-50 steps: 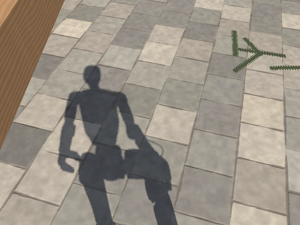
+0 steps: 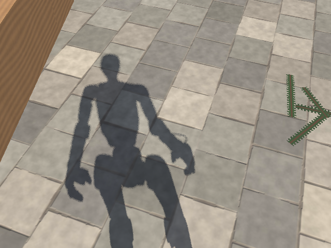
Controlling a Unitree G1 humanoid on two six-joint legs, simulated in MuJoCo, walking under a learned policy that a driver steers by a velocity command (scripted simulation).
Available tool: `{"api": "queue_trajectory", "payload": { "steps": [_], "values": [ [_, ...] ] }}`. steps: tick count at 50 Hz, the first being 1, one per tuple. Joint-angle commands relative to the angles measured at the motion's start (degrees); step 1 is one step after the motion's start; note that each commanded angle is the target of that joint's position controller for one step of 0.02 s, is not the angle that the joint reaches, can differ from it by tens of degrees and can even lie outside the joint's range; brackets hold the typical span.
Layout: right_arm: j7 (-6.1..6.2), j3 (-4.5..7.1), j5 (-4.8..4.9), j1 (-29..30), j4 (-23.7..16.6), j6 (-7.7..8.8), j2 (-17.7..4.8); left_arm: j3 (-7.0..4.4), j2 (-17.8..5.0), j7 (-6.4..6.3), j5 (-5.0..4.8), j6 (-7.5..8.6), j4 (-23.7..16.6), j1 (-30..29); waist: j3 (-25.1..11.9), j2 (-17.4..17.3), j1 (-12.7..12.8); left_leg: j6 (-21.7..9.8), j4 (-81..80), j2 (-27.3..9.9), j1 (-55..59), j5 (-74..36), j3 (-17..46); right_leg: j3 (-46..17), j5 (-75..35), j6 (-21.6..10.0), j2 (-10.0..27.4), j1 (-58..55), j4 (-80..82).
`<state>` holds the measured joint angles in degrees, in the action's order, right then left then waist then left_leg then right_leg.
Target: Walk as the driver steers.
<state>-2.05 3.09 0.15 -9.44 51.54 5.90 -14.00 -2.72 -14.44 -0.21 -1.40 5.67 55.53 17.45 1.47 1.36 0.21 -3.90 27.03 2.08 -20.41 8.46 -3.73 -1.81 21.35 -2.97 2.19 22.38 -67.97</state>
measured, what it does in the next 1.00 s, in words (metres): walks ahead, turning right: right foot, then left foot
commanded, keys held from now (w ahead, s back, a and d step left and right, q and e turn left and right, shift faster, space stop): w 0.08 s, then w+e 0.56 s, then e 0.24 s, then no key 0.12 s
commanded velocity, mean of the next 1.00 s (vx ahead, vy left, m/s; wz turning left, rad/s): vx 0.41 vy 0.00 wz -0.39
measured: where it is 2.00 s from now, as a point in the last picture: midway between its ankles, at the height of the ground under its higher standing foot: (204, 224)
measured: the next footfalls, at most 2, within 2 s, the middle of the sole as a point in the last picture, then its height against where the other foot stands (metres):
right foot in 0.46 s outside the picture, level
left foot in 0.92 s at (185, 196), level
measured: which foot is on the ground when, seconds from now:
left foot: down 0.00-0.46, up 0.48-0.90, down 0.92-1.00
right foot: up 0.00-0.44, down 0.46-0.92, up 0.94-1.00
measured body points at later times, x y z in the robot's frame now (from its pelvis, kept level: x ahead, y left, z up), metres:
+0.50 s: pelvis +0.27 -0.06 -0.02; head +0.31 -0.07 +0.43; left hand +0.50 +0.15 -0.12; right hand +0.24 -0.33 -0.16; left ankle +0.08 +0.08 -0.68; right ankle +0.37 -0.15 -0.74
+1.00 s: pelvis +0.51 -0.09 -0.01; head +0.55 -0.10 +0.44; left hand +0.71 +0.13 -0.13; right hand +0.59 -0.41 -0.09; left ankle +0.66 -0.05 -0.74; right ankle +0.37 -0.16 -0.67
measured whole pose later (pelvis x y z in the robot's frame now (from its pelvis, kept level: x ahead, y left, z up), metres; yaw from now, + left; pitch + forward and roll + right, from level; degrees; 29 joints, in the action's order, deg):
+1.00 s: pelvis +0.51 -0.09 -0.01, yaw -27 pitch +3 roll +0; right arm 0.1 2.6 -1.3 -2.2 42.3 4.8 -14.3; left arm -4.2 -16.9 -2.1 -0.9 0.2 42.4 15.4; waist 1.9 1.3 2.5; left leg -1.6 28.8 2.3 -27.1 4.7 1.2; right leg -9.6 33.9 0.5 -7.6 21.1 -61.3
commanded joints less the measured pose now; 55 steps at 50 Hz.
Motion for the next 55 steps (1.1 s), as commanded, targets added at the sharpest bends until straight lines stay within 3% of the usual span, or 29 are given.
{"api": "queue_trajectory", "payload": {
  "steps": [1,5,11,17,18,20,21,22,23,24,25,26,27,28,29,32,34,37,41,44,45,46,47,48,49,50,51,53,55],
  "values": [
    [-0.16,0.64,-0.73,-2.05,-1.35,0.82,-4.12,-1.58,-4.03,-0.49,0.28,-0.10,-3.35,1.49,-4.40,-5.36,0.64,-9.39,-16.76,-15.19,11.74,-6.54,18.16,-2.73,-6.10,-0.26,6.30,10.94,0.67],
    [1.10,1.38,-0.60,-5.61,0.62,0.90,-7.27,-1.86,-3.48,-0.78,0.76,-1.40,-5.12,-3.30,-0.87,-4.07,0.55,-10.12,-20.08,-14.97,10.92,-11.18,12.81,-1.87,-13.26,1.68,7.18,16.76,9.19],
    [2.44,1.27,-0.62,-9.11,2.33,0.51,-7.68,-1.36,-2.17,0.48,0.23,-1.20,-7.89,-12.77,1.25,-4.33,-2.65,-6.33,-21.49,-13.41,14.77,-12.12,3.58,-0.78,-28.25,1.18,4.65,18.00,25.47],
    [2.83,1.60,-0.14,-12.57,4.43,-0.94,-8.28,-0.57,-1.49,2.63,0.06,-1.12,-12.43,-20.59,4.07,-3.64,-5.00,-5.30,-17.50,-17.36,26.77,-17.82,-0.78,1.63,-23.12,-0.71,2.73,21.89,32.81],
    [2.98,1.76,0.01,-12.13,4.34,-1.34,-8.72,-0.59,-1.69,3.09,0.06,-1.08,-13.16,-20.86,3.98,-4.05,-4.57,-4.84,-15.64,-17.93,28.07,-21.71,-1.46,2.67,-20.44,-1.33,2.24,21.24,33.32],
    [3.46,2.24,0.22,-9.96,3.34,-2.03,-10.46,-1.32,-3.29,3.74,0.16,-1.14,-13.91,-18.44,1.19,-6.14,-2.17,-3.49,-8.80,-18.00,28.75,-40.07,-3.58,6.41,-14.59,-3.14,-0.83,14.31,33.42],
    [3.78,2.47,0.22,-9.15,2.83,-2.48,-11.24,-2.19,-4.81,3.83,0.23,-1.29,-13.37,-14.16,-1.89,-7.34,0.35,-2.70,-2.13,-17.63,28.27,-49.62,-4.67,8.21,-12.36,-4.29,-3.14,7.81,33.14],
    [4.05,2.41,0.28,-7.88,2.18,-2.95,-11.36,-3.71,-7.30,3.69,0.13,-1.39,-11.34,-5.55,-6.33,-6.59,4.99,-1.15,9.07,-15.71,24.97,-52.34,-6.36,8.89,-14.67,-6.10,-5.65,-3.79,36.30],
    [4.25,1.97,-0.06,-7.90,0.79,-2.64,-10.76,-5.74,-12.21,2.75,0.28,-1.70,-9.36,4.33,-11.94,-1.94,8.98,1.11,25.82,-13.22,11.75,-38.89,-6.72,-1.51,-15.73,-9.49,-0.44,-21.68,38.11],
    [2.85,-0.90,-1.89,-13.59,-1.63,-0.75,-1.58,-6.69,-17.95,2.19,0.06,-1.63,-9.23,6.39,-17.93,13.00,3.41,4.87,47.37,-0.96,-15.01,14.20,-3.30,-32.99,-11.37,-20.48,14.86,-43.25,41.82],
    [1.79,-0.32,0.26,-9.72,-2.24,2.06,-5.60,-5.39,-13.82,2.03,0.47,-1.43,-9.65,8.65,-24.19,9.22,6.24,3.96,55.40,0.76,-23.08,23.71,8.70,-46.07,-7.37,-22.68,18.04,-48.22,50.02],
    [1.31,0.54,2.24,-3.98,-4.08,3.55,-8.50,-4.62,-10.66,1.77,0.87,-1.16,-9.81,6.09,-16.22,6.81,6.88,2.31,54.84,-2.86,-27.99,19.08,9.95,-36.74,-10.58,-18.91,15.46,-43.36,50.30],
    [1.51,0.39,1.98,-1.63,-4.75,4.07,-8.33,-4.02,-8.65,1.70,0.66,-0.96,-11.00,1.67,-11.42,1.32,4.79,1.67,49.95,-5.61,-26.05,14.01,9.43,-28.78,-15.19,-16.57,12.81,-34.42,50.62],
    [1.99,0.88,0.73,-0.84,-4.49,3.80,-8.32,-3.44,-6.93,1.82,0.77,-0.95,-12.26,-2.53,-7.63,-2.04,2.25,2.13,44.71,-7.33,-22.07,11.62,8.80,-23.47,-20.91,-15.12,10.69,-25.13,51.67],
    [2.21,1.43,0.10,-1.57,-4.61,2.93,-8.72,-2.87,-5.60,1.70,1.22,-0.92,-13.18,-4.65,-6.32,-1.86,0.14,2.61,41.55,-8.58,-17.62,10.32,8.98,-20.32,-24.26,-14.54,9.01,-19.13,53.22],
    [2.56,1.50,-0.85,-2.05,-5.83,0.80,-6.53,-3.25,-7.62,0.97,0.83,-0.84,-13.78,-4.32,-4.10,-0.16,-1.77,5.20,33.16,-8.56,-14.26,7.70,7.50,-16.35,-27.98,-14.80,7.07,-10.82,55.78],
    [3.09,1.39,-1.25,2.20,-7.64,0.28,-6.01,-3.83,-9.86,0.07,0.98,-1.04,-13.87,-3.10,-1.89,0.49,-1.19,6.94,25.02,-6.72,-14.03,2.20,6.05,-12.70,-37.76,-13.60,5.26,-7.23,54.90],
    [2.90,0.77,-1.22,7.20,-9.44,0.24,-4.20,-4.14,-10.23,-0.78,0.52,-2.41,-13.57,-0.71,-3.34,2.90,0.87,6.90,11.85,-2.34,-8.09,-9.31,4.68,-8.58,-42.51,-9.13,1.02,-4.91,50.65],
    [2.35,1.11,-0.36,11.20,-12.01,-0.30,-5.76,-4.02,-9.38,-1.48,0.07,-3.99,-13.24,1.35,-4.81,4.95,2.17,6.38,3.55,0.26,-5.99,-11.75,6.98,-14.64,-34.17,-6.47,2.07,-9.28,45.76],
    [2.05,2.04,-0.75,7.68,-11.64,0.51,-8.51,-3.93,-8.66,-2.37,0.36,-4.66,-15.18,-1.74,-5.98,6.05,-0.38,4.56,-1.53,-0.36,-2.77,-9.05,8.88,-20.58,-31.14,-5.31,2.58,-13.67,38.64],
    [2.13,2.27,-1.34,4.05,-10.79,1.01,-9.18,-3.53,-7.61,-2.38,0.44,-4.68,-16.06,-3.28,-7.72,5.11,-2.37,3.10,-5.60,-2.02,2.77,-15.68,8.06,-19.18,-29.98,-3.62,0.23,-13.37,33.31],
    [2.50,2.68,-2.71,-0.63,-10.60,1.18,-11.95,-2.50,-4.58,-2.28,1.35,-4.36,-17.58,-2.94,-14.46,-0.43,-3.25,-0.56,-2.64,-11.12,16.10,-32.78,14.71,-15.27,-19.98,-1.14,-3.59,-7.73,20.94],
    [2.70,2.52,-3.69,-2.21,-10.93,0.41,-13.03,-1.71,-1.53,-2.10,1.36,-4.06,-16.33,9.61,-21.03,-15.21,1.60,-11.74,0.91,-25.51,32.73,-54.31,30.99,-10.74,20.67,2.34,-12.07,6.26,5.38],
    [2.35,2.75,-1.33,-3.01,-10.54,-0.54,-11.83,-2.15,-7.26,-1.64,0.57,-4.14,-15.37,14.28,-24.99,-17.20,2.00,-15.85,-1.65,-29.97,33.09,-36.89,41.81,-10.40,20.98,3.67,-8.04,11.27,-3.30],
    [2.40,1.77,-0.67,0.02,-12.31,-1.12,-7.95,-3.22,-10.97,-1.86,0.14,-5.11,-14.78,8.50,-18.73,-10.16,-0.15,-13.60,-3.39,-25.30,27.86,-25.04,36.14,-9.53,16.02,5.47,-6.00,13.91,-7.40],
    [2.43,0.96,-0.98,2.26,-12.56,-2.02,-6.31,-3.44,-11.39,-2.28,0.39,-6.33,-15.52,3.20,-14.23,-6.05,-0.78,-10.94,-4.69,-21.64,21.75,-17.20,29.81,-7.38,12.07,6.37,-4.76,14.48,-7.20],
    [2.37,0.32,-1.15,4.10,-12.69,-2.77,-5.48,-3.50,-10.80,-2.62,0.83,-7.47,-15.98,0.71,-10.49,-5.06,-0.54,-9.88,-6.60,-18.89,15.15,-12.77,26.04,-6.61,10.11,6.90,-3.75,13.11,-5.72],
    [2.31,0.35,-1.89,6.26,-11.96,-3.61,-6.56,-2.66,-7.20,-2.44,0.89,-8.25,-16.46,0.93,-6.40,-7.83,1.51,-8.29,-10.16,-13.95,4.80,-9.05,18.86,-3.79,6.76,6.82,-2.70,6.02,2.22],
    [2.25,0.47,-1.77,6.48,-11.25,-3.75,-6.62,-1.71,-4.33,-2.37,1.17,-7.74,-16.05,1.89,-7.17,-9.63,1.86,-8.45,-10.42,-11.97,3.19,-12.70,14.48,-1.01,6.17,6.81,-2.49,0.69,12.36]
  ]
}}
